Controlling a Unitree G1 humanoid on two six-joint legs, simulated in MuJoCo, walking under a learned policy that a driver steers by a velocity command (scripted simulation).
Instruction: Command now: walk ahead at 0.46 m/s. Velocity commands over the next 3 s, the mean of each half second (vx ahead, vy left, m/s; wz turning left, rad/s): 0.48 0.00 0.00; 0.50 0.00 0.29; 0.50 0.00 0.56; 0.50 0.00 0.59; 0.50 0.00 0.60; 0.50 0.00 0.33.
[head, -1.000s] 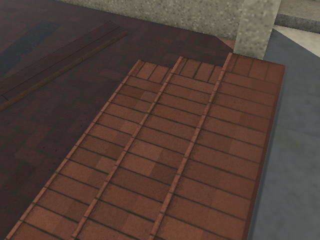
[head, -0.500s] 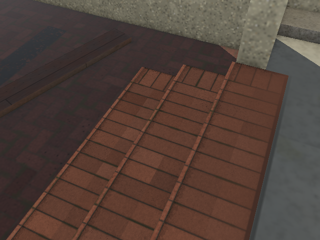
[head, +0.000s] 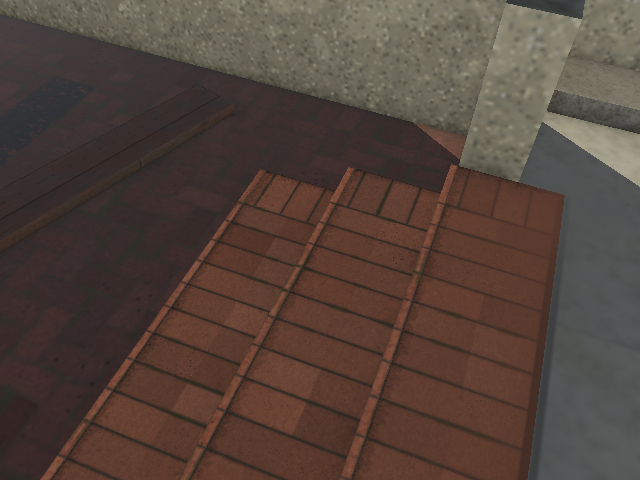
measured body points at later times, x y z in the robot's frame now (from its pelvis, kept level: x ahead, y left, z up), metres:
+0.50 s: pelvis +0.30 -0.06 -0.01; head +0.33 -0.06 +0.43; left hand +0.37 +0.20 -0.15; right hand +0.36 -0.33 -0.15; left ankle +0.24 +0.08 -0.68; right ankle +0.36 -0.15 -0.75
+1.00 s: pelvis +0.59 +0.04 -0.15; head +0.62 +0.06 +0.30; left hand +0.51 +0.29 -0.30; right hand +0.79 -0.18 -0.26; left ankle +0.64 +0.15 -0.88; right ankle +0.39 -0.14 -0.68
